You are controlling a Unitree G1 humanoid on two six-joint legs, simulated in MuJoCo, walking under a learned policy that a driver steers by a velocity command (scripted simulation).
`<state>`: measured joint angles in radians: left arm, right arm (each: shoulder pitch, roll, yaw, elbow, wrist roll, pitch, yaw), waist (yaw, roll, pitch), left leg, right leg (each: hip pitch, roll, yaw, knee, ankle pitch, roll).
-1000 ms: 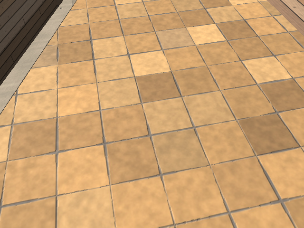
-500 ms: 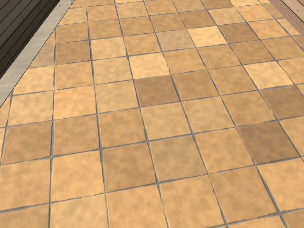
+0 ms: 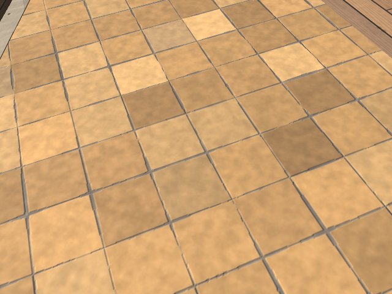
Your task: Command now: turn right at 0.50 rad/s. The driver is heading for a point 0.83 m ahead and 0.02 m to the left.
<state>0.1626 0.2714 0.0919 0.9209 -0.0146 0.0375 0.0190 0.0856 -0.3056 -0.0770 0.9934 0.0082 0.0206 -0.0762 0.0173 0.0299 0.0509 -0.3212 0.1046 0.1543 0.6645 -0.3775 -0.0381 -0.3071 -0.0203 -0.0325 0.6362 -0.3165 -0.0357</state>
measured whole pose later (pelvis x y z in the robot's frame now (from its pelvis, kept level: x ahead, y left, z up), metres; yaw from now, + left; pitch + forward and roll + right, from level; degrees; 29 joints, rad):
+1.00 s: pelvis +0.03 +0.00 +0.01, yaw -7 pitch -2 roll +0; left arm 0.17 0.24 0.04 1.00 0.00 0.00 0.03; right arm 0.13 -0.24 -0.04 1.07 0.00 -0.02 -0.03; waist -0.01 0.00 0.05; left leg -0.18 0.00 -0.01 0.48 -0.27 -0.01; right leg -0.17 0.06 0.07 0.49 -0.29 -0.03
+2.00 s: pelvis +0.24 -0.01 +0.00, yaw -7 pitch +2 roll +0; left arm -0.09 0.23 0.02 0.82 -0.03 -0.10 -0.04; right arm 0.52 -0.22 -0.03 1.08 0.01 -0.08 -0.02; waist -0.10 -0.01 0.04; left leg 0.20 0.00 0.00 0.16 -0.40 0.02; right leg -0.58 -0.01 -0.05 0.52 -0.02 -0.06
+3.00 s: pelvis +0.77 +0.01 +0.02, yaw +10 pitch +2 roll +1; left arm 0.12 0.26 0.04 0.86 0.01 -0.06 0.01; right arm 0.20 -0.25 -0.05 0.83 -0.01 -0.04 -0.01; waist -0.02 -0.05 0.02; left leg -0.15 -0.10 -0.01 0.36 -0.24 0.08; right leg -0.53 -0.06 0.03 0.61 -0.05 0.02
